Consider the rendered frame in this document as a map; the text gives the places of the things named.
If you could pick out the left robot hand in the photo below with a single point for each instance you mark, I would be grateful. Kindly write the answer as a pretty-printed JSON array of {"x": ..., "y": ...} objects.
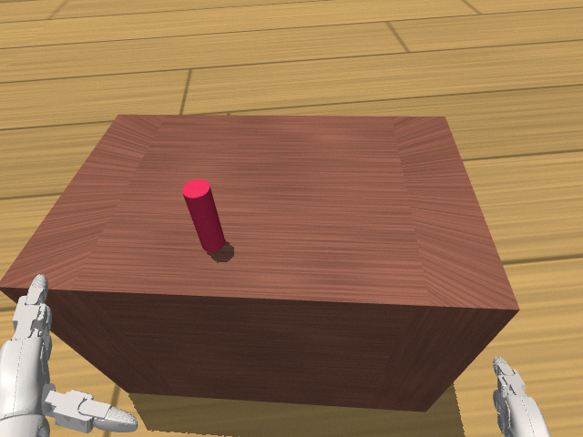
[{"x": 25, "y": 386}]

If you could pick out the left robot arm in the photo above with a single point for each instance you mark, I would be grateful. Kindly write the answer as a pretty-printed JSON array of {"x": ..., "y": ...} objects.
[{"x": 25, "y": 425}]

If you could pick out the right robot hand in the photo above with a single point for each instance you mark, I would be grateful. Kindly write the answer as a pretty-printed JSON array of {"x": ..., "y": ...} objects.
[{"x": 517, "y": 414}]

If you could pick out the can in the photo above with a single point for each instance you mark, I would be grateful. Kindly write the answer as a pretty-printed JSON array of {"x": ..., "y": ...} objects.
[{"x": 201, "y": 205}]

